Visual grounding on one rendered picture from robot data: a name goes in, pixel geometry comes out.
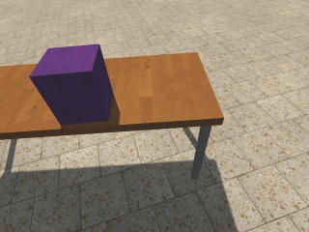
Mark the table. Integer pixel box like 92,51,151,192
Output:
0,52,224,180

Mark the carton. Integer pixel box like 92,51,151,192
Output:
29,43,113,126

